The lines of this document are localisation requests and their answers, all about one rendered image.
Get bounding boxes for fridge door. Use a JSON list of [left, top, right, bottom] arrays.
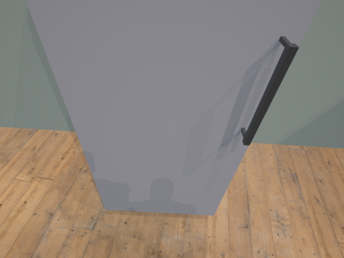
[[25, 0, 322, 216]]

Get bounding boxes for handle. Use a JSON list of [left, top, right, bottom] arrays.
[[241, 36, 299, 145]]

